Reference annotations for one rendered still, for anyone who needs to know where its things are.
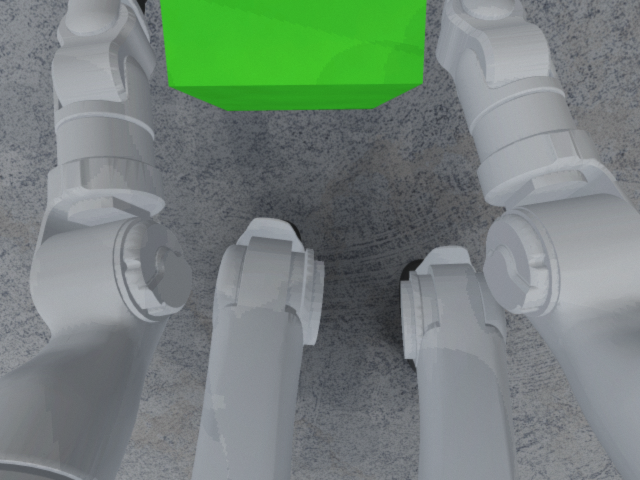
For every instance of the right robot foot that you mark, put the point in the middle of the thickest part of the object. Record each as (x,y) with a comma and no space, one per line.
(412,266)

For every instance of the left robot upper arm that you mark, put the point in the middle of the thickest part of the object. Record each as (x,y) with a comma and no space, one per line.
(106,293)

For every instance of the left robot forearm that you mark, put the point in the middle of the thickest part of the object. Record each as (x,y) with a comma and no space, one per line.
(103,120)

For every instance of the right robot upper arm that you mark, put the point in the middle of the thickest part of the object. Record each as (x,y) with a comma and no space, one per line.
(572,267)

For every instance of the left robot foot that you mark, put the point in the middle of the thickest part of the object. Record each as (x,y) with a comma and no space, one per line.
(295,229)

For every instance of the carton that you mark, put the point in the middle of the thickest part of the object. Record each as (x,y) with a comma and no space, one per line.
(255,55)

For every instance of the robot foot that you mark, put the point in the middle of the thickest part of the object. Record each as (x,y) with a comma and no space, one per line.
(412,266)
(295,229)

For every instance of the right robot forearm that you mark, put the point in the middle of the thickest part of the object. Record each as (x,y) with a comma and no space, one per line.
(528,145)

